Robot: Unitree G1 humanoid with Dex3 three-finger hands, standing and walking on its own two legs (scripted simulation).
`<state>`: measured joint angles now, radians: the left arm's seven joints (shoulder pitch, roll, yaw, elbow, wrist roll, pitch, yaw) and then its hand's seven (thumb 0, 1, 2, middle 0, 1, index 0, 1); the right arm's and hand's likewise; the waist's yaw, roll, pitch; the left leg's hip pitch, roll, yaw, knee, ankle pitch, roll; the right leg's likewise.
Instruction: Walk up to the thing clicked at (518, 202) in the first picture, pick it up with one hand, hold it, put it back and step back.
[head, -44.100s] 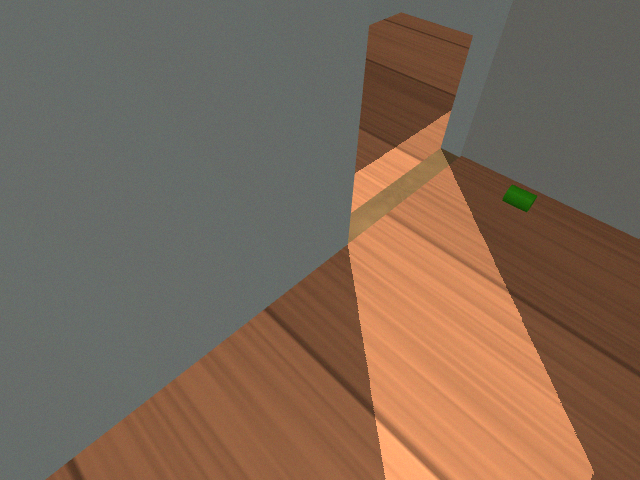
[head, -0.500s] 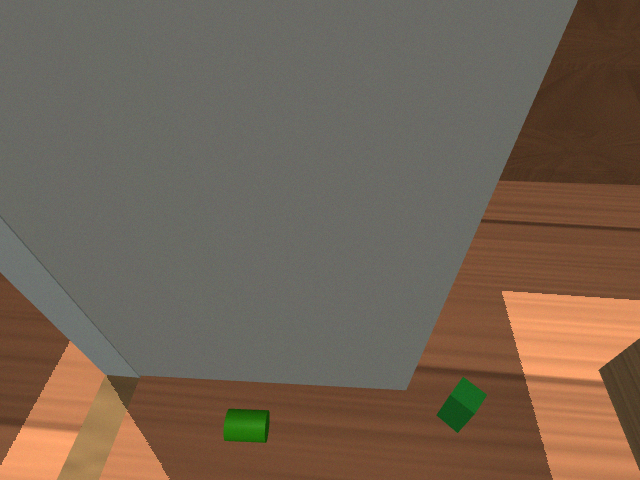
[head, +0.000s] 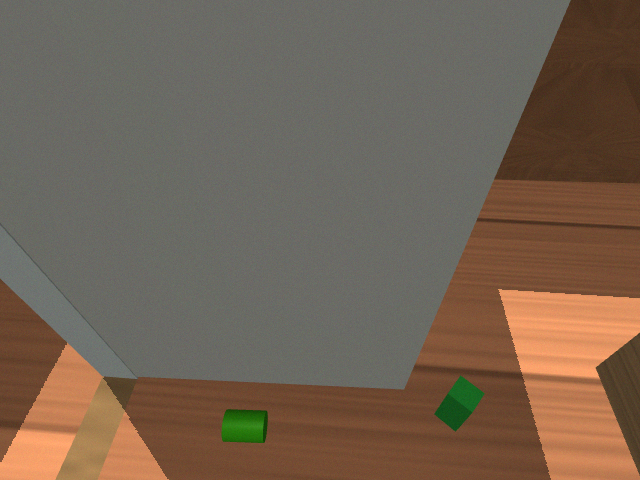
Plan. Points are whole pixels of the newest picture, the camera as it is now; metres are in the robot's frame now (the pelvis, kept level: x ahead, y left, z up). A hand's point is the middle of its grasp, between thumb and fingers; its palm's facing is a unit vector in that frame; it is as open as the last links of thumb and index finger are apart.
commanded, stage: stand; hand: left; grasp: from above
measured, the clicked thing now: (245, 425) +0.40 +0.24 -0.74
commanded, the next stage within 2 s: step back in 0.08 s
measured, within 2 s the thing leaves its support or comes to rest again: neither
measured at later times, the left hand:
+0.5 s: hand out of the picture +0.09 +0.31 -0.18, palm faces +0.00 -0.93 -0.36, open 7.3 cm
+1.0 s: hand out of the picture -0.06 +0.29 -0.15, palm faces -0.04 -0.90 -0.43, open 7.3 cm
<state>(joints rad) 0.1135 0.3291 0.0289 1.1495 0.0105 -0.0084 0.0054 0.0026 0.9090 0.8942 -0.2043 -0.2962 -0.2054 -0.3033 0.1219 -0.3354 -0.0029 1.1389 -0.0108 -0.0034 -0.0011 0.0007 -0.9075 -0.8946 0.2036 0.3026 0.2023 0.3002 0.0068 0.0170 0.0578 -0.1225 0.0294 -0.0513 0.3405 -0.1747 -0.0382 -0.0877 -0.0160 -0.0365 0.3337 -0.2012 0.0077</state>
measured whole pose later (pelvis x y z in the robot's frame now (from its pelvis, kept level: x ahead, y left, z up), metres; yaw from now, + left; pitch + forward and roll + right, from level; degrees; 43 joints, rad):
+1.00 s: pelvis -0.17 +0.03 -0.01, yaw -3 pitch -1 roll +2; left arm 0.17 0.34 0.08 0.84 0.03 0.03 0.02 0.00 0.91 0.89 -0.21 -0.30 -0.21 -0.30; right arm 0.16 -0.41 -0.04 0.88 0.01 0.05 -0.02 0.00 -0.91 -0.89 0.20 0.30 0.20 0.30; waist 0.02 0.03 0.15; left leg -0.44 -0.13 -0.16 1.13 -0.48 -0.01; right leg -0.30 0.00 0.03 0.57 -0.25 -0.03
